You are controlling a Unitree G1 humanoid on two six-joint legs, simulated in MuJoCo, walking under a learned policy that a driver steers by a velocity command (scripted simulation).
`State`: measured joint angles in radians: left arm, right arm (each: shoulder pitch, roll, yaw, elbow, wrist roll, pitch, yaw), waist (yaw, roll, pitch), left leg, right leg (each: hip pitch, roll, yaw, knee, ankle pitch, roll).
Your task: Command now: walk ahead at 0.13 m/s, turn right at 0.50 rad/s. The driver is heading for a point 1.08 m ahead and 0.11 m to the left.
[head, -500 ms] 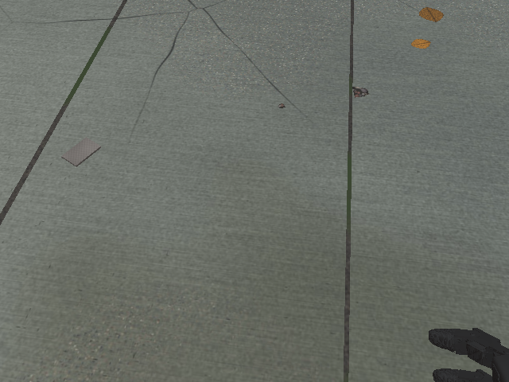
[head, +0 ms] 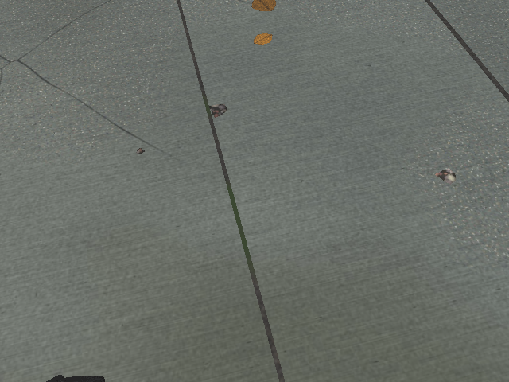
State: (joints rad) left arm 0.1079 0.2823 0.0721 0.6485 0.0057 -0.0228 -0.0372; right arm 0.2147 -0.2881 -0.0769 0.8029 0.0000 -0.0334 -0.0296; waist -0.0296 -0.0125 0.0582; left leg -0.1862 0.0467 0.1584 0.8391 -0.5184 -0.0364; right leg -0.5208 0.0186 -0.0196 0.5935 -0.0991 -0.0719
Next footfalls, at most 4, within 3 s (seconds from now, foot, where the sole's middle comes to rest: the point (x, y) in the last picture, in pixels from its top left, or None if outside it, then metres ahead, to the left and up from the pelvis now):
0.38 left None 0.12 0.16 -0.75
1.58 right None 0.20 -0.10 -0.75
2.08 left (227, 328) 0.57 0.10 -0.75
2.56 right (271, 222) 0.89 -0.03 -0.75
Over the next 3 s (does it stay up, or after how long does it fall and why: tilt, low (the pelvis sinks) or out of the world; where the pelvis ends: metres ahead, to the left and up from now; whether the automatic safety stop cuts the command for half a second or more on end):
stays up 0.91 0.09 0.02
